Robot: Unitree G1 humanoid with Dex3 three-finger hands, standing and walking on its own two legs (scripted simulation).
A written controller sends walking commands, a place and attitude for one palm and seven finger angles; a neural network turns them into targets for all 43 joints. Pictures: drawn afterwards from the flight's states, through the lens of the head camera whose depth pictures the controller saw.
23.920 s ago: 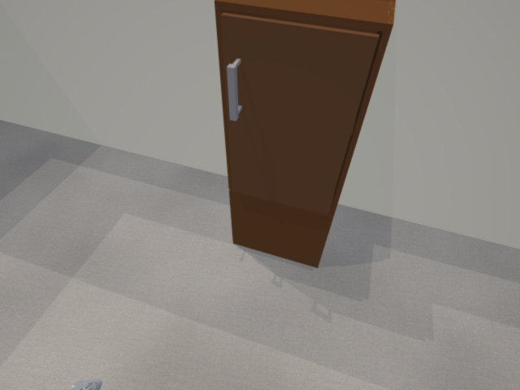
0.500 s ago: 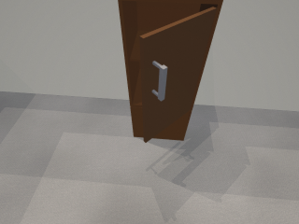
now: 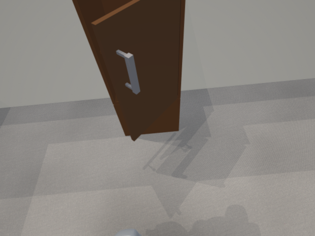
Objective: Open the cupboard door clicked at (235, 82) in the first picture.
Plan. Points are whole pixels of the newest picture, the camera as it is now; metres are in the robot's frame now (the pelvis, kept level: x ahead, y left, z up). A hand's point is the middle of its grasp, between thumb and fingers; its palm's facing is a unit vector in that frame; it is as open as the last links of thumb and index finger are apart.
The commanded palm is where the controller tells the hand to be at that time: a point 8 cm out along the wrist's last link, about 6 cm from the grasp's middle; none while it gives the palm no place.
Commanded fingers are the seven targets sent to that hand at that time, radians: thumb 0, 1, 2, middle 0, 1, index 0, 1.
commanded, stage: walk to a spot facing it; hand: left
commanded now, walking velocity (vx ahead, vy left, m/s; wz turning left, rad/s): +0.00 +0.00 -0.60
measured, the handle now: (128, 72) +0.57 +0.14 +0.06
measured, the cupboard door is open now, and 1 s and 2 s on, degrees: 46 46 46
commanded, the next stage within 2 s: none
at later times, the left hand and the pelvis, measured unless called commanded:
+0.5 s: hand out of the picture +0.12 +0.23 -0.17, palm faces -0.21 -0.95 -0.23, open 7.4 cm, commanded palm none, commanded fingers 0.00 0.90 0.90 -0.20 -0.30 -0.20 -0.30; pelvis +0.03 +0.03 +0.01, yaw -18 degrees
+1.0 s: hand (136, 199) +0.23 +0.10 -0.15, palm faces -0.61 -0.75 -0.26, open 7.4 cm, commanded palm none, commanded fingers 0.00 0.90 0.90 -0.20 -0.30 -0.20 -0.30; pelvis +0.02 +0.00 +0.01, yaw -38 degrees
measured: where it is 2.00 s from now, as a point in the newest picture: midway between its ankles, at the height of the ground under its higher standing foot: outside the picture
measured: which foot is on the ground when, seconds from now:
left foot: up 0.00-0.44, down 0.46-0.80, up 0.82-1.00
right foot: down 0.00-0.46, up 0.48-0.78, down 0.80-1.00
